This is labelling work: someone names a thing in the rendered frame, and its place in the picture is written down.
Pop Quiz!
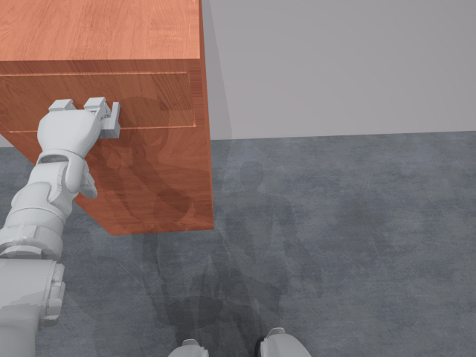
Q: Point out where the robot shin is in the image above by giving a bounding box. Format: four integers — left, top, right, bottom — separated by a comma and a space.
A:
182, 339, 199, 346
267, 328, 285, 339

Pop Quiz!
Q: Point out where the handle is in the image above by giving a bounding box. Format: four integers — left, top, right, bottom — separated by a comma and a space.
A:
98, 102, 120, 139

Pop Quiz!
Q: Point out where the robot left forearm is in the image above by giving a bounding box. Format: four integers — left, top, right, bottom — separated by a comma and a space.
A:
0, 149, 85, 263

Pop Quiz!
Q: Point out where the left robot upper arm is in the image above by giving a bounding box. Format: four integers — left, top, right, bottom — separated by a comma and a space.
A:
0, 259, 65, 357

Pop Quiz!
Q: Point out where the left robot shin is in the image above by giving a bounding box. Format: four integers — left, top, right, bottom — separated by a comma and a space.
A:
182, 339, 199, 346

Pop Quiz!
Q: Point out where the cabinet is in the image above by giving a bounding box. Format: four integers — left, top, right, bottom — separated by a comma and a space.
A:
0, 0, 214, 236

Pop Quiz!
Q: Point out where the drawer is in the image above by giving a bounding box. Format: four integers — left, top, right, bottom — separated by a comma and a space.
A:
0, 71, 194, 131

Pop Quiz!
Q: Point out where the right robot shin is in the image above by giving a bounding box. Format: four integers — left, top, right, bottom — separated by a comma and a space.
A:
267, 328, 285, 339

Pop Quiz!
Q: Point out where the left robot hand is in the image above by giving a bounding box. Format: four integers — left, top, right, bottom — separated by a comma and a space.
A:
37, 97, 111, 199

